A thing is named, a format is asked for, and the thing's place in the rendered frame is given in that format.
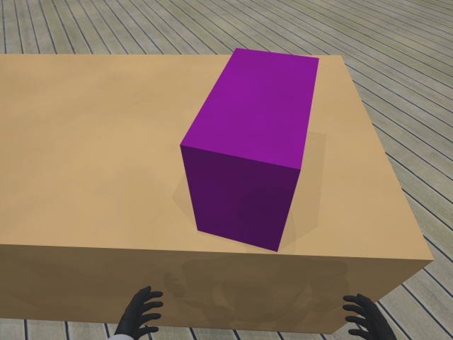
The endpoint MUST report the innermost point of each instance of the robot right hand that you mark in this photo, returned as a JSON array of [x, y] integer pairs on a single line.
[[375, 323]]

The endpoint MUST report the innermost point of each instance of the pedestal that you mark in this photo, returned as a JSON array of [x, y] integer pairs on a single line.
[[95, 203]]

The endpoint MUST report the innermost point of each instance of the robot left hand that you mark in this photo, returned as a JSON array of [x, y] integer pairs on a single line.
[[132, 319]]

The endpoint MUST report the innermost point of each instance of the carton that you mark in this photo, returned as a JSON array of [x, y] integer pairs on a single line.
[[243, 152]]

